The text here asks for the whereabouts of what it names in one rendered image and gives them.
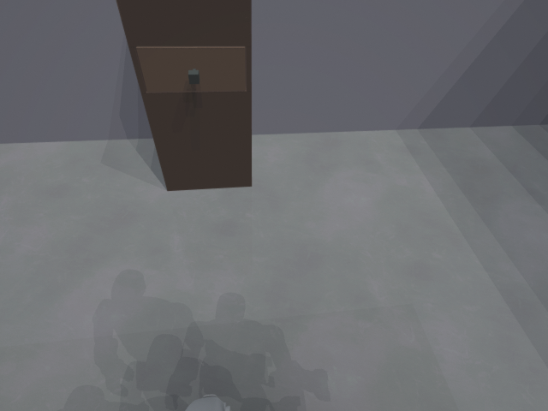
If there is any cabinet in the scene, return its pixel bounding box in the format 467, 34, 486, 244
116, 0, 252, 191

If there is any drawer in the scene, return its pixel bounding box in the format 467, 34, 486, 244
136, 46, 246, 92

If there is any handle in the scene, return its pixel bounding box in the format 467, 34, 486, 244
188, 68, 200, 84

